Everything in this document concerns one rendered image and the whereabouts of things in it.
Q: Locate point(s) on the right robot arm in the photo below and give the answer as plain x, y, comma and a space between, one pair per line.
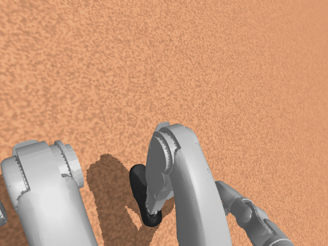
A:
259, 229

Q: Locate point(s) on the right robot foot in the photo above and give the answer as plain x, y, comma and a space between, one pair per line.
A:
139, 188

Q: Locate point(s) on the right robot hand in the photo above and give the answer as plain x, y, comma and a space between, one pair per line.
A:
227, 194

